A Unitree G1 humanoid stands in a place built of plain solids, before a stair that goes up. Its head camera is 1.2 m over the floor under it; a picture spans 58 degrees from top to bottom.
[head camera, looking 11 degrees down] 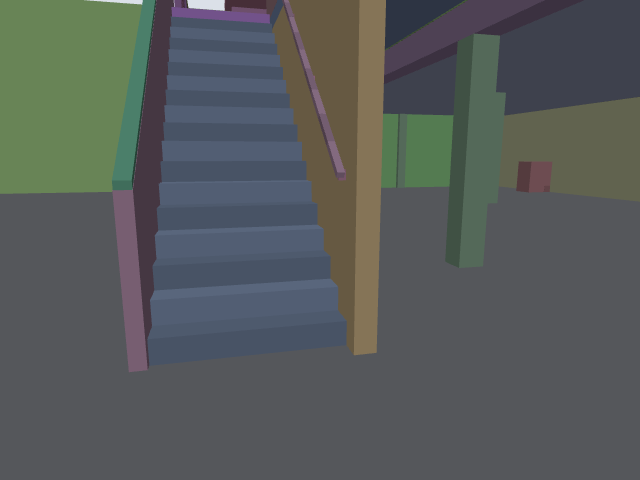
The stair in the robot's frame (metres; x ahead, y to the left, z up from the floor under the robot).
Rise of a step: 0.17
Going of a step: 0.20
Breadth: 1.20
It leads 14 degrees to the left of straight ahead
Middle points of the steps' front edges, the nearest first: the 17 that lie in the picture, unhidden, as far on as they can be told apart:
2.48 0.41 0.17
2.67 0.46 0.33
2.87 0.51 0.50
3.07 0.55 0.66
3.27 0.60 0.83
3.47 0.65 0.99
3.67 0.70 1.16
3.87 0.75 1.32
4.06 0.79 1.49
4.26 0.84 1.66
4.46 0.89 1.82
4.66 0.94 1.99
4.86 0.99 2.15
5.06 1.03 2.32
5.26 1.08 2.48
5.46 1.13 2.65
5.66 1.18 2.81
